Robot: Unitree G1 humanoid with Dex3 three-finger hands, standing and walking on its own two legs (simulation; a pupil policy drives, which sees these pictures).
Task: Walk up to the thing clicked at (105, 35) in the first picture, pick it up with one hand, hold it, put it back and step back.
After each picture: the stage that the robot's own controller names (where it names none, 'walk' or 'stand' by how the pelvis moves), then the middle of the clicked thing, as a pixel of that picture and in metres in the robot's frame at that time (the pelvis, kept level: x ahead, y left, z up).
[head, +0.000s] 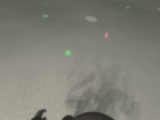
stand; (106, 35) +2.23 -0.39 -0.72
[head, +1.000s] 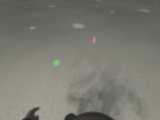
walk; (94, 39) +2.13 +0.05 -0.70
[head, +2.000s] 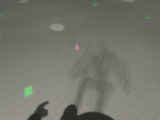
walk; (77, 47) +1.48 +0.35 -0.72
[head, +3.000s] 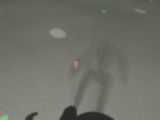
walk; (76, 64) +0.98 +0.27 -0.71
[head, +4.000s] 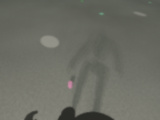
walk; (70, 84) +0.56 +0.23 -0.69
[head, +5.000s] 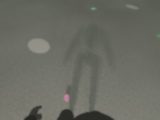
stand; (66, 97) +0.34 +0.20 -0.70
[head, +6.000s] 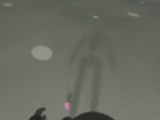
stand; (67, 105) +0.29 +0.21 -0.72
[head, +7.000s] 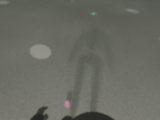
stand; (67, 104) +0.29 +0.21 -0.72
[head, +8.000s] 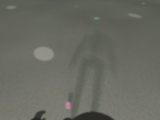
stand; (68, 105) +0.31 +0.21 -0.73
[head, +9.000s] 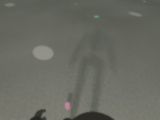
stand; (67, 105) +0.29 +0.21 -0.73
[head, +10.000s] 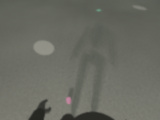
go down; (68, 100) +0.31 +0.20 -0.72
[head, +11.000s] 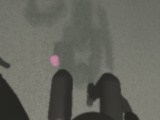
go down; (55, 60) +0.41 +0.23 -0.29
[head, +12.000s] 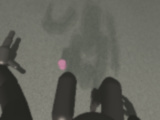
close in; (62, 64) +0.41 +0.21 -0.31
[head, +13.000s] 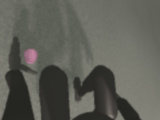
close in; (30, 56) +0.40 +0.25 -0.22
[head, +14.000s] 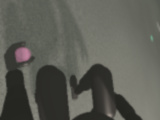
close; (23, 56) +0.39 +0.26 -0.23
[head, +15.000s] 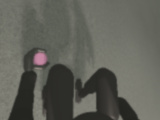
lift; (39, 59) +0.35 +0.24 -0.19
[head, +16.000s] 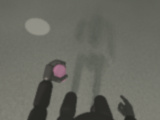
lift; (60, 73) +0.32 +0.18 +0.00
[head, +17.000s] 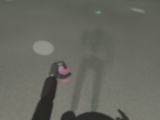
hold; (64, 73) +0.34 +0.17 +0.03
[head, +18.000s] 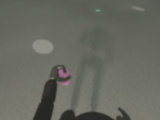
hold; (64, 76) +0.32 +0.17 +0.00
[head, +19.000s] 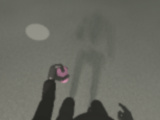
crouch; (63, 74) +0.34 +0.17 -0.05
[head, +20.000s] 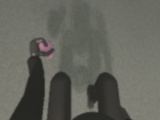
lower; (46, 50) +0.46 +0.24 -0.10
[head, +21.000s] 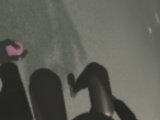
lower; (15, 51) +0.42 +0.27 -0.23
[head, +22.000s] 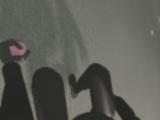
lower; (18, 51) +0.42 +0.27 -0.23
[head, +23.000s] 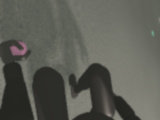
lower; (19, 51) +0.42 +0.27 -0.23
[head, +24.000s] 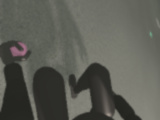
lower; (19, 52) +0.42 +0.26 -0.23
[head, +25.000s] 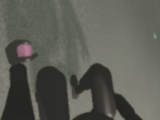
open; (24, 52) +0.41 +0.26 -0.23
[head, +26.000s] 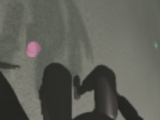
stand; (33, 50) +0.41 +0.25 -0.22
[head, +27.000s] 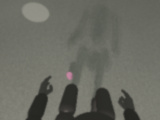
walk; (69, 75) +0.40 +0.18 -0.49
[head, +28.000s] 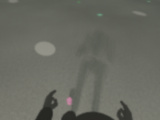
stand; (69, 101) +0.35 +0.18 -0.66
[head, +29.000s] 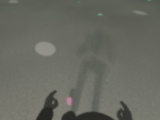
stand; (69, 101) +0.35 +0.18 -0.67
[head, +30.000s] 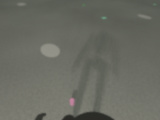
stand; (72, 101) +0.35 +0.17 -0.72
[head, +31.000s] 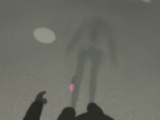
walk; (71, 87) +0.41 +0.13 -0.71
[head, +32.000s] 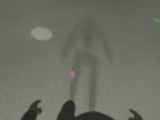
walk; (72, 74) +0.62 +0.21 -0.69
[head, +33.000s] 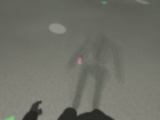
stand; (79, 60) +0.97 +0.18 -0.69
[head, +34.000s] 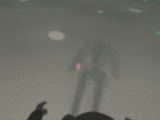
stand; (78, 65) +0.98 +0.19 -0.72
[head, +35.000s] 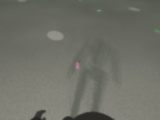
stand; (77, 65) +0.98 +0.20 -0.73
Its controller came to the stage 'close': yes
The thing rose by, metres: 0.72
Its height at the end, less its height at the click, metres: +0.00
